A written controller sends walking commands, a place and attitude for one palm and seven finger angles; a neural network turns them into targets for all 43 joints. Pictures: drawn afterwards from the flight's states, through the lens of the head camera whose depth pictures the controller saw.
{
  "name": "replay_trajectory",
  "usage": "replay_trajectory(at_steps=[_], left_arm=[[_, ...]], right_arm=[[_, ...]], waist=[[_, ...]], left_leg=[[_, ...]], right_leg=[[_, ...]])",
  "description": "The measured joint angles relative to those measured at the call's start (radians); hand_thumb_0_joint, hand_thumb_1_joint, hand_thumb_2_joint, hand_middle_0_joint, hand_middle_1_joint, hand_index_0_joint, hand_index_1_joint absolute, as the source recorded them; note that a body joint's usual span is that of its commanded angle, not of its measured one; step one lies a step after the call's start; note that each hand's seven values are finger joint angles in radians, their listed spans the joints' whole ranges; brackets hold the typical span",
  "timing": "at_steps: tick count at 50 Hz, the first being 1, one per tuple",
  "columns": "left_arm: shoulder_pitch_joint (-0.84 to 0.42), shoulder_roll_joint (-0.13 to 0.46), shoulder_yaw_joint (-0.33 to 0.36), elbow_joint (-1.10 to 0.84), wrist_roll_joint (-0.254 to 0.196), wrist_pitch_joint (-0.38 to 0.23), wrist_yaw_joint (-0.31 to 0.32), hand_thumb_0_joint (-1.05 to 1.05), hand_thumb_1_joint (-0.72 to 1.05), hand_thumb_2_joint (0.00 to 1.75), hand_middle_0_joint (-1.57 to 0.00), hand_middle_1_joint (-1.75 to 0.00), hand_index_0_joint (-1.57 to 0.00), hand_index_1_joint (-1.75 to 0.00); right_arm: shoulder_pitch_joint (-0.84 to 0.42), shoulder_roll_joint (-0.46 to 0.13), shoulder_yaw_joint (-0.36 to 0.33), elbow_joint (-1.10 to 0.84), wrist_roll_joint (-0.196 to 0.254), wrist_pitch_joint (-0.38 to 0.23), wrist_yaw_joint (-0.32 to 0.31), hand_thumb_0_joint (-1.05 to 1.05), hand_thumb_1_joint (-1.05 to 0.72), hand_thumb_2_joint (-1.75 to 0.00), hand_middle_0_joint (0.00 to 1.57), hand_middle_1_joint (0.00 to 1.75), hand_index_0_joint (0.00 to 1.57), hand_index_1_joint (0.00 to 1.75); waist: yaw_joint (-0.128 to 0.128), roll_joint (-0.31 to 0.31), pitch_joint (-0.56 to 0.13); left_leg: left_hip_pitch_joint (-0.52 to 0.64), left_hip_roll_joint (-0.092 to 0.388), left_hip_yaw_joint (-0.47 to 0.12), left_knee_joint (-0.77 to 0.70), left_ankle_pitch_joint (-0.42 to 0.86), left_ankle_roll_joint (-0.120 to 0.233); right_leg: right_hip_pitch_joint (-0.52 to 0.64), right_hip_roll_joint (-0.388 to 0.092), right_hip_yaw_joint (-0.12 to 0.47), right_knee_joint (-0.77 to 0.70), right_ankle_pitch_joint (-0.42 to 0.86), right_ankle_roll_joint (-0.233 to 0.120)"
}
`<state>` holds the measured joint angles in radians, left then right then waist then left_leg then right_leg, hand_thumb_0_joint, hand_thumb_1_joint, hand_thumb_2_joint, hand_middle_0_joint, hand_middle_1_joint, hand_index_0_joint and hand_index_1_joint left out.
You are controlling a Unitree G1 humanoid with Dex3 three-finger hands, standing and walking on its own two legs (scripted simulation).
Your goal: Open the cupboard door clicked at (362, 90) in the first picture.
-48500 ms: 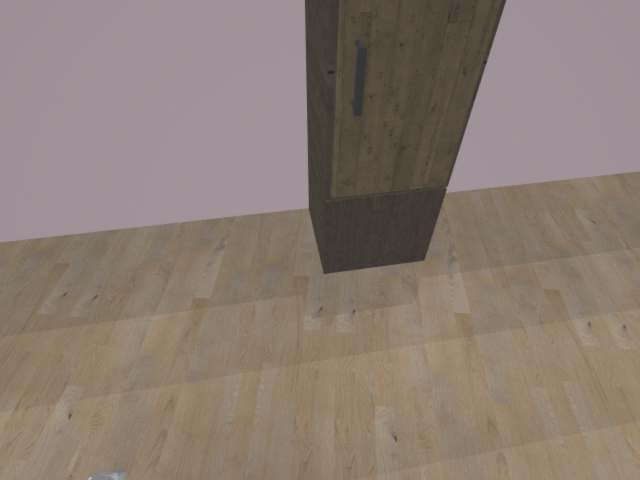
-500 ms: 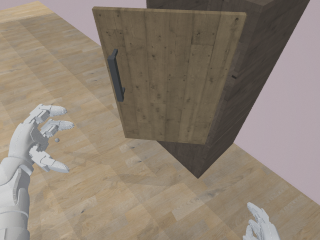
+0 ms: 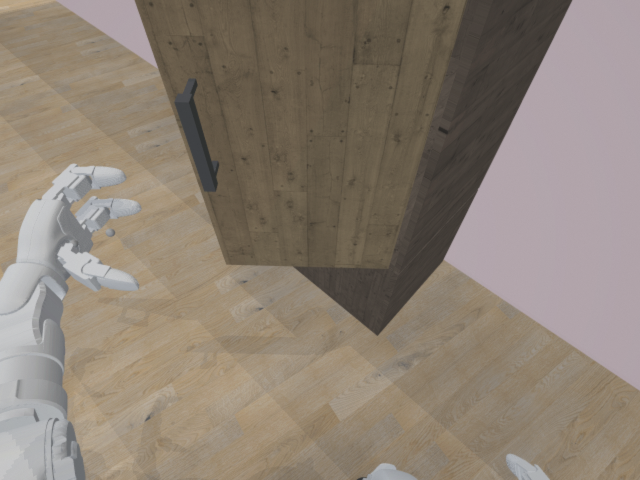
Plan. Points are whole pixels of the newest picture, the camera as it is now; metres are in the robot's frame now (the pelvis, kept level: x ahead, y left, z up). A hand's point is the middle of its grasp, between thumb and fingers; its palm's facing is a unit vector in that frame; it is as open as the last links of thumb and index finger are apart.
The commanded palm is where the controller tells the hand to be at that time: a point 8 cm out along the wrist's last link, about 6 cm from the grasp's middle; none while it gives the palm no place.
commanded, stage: move the hooked fingers beside the handle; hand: left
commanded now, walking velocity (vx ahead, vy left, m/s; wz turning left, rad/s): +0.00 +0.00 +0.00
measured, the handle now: (201, 139) +0.57 +0.19 +0.08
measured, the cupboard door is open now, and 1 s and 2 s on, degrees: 41 41 41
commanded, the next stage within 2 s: slide the fingers in behind the handle in 1.74 s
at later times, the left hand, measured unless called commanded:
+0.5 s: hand (138, 188) +0.45 +0.25 +0.09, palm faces -0.03 -1.00 -0.01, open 14.0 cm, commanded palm +0.44 +0.30 +0.09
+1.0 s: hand (150, 155) +0.52 +0.25 +0.09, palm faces -0.03 -1.00 +0.00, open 14.0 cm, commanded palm +0.50 +0.30 +0.08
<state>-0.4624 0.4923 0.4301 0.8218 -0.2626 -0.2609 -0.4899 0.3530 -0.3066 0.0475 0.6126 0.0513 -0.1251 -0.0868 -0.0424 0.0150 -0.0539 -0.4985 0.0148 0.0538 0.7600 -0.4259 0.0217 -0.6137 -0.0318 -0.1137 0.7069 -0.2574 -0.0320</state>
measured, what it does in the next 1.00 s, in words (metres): stands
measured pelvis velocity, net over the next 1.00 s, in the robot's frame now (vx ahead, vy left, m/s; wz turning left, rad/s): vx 0.01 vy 0.02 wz -0.02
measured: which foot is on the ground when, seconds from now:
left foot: down 0.00-1.00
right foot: down 0.00-1.00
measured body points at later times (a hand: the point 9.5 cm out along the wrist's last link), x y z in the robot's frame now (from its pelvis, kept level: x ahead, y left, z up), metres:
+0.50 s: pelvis +0.00 +0.01 -0.01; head +0.09 +0.02 +0.43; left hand +0.45 +0.31 +0.10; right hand +0.05 -0.26 -0.12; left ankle -0.03 +0.10 -0.71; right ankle +0.06 -0.10 -0.71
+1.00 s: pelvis +0.01 +0.02 -0.02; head +0.13 +0.04 +0.42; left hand +0.52 +0.31 +0.10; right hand -0.01 -0.25 -0.12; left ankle -0.03 +0.10 -0.71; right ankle +0.06 -0.10 -0.71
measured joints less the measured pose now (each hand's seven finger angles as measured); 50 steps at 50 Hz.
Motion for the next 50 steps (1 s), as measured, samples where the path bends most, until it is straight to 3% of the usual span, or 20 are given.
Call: replay_trajectory(at_steps=[13, 28, 50], left_arm=[[-0.160, 0.047, 0.015, 0.162, 0.045, -0.038, 0.015, -0.01, -0.50, 0.30, -0.30, -1.20, -0.30, -1.20], [-0.304, 0.056, -0.004, 0.271, 0.083, -0.070, 0.053, -0.01, -0.50, 0.30, -0.30, -1.20, -0.30, -1.20], [-0.501, 0.190, 0.032, 0.440, 0.147, -0.067, 0.063, -0.01, -0.50, 0.30, -0.30, -1.20, -0.30, -1.20]], right_arm=[[0.008, 0.007, 0.004, -0.011, -0.011, 0.044, 0.015, 0.01, -0.91, -0.90, 0.20, 0.30, 0.20, 0.30], [0.036, 0.012, 0.002, 0.007, -0.024, 0.107, 0.028, 0.00, -0.91, -0.90, 0.20, 0.30, 0.20, 0.30], [0.081, 0.000, 0.014, -0.005, -0.044, 0.179, 0.036, 0.00, -0.91, -0.90, 0.20, 0.30, 0.20, 0.30]], waist=[[-0.035, -0.010, -0.010], [-0.061, -0.008, -0.019], [-0.130, -0.004, -0.016]], left_leg=[[-0.057, 0.003, 0.011, 0.025, -0.010, 0.008], [-0.123, 0.001, 0.010, 0.060, -0.028, 0.019], [-0.234, 0.015, 0.002, 0.118, -0.053, 0.025]], right_leg=[[-0.057, 0.003, 0.012, 0.013, 0.003, 0.007], [-0.114, 0.000, 0.012, 0.030, -0.003, 0.019], [-0.209, 0.011, 0.005, 0.051, -0.008, 0.023]])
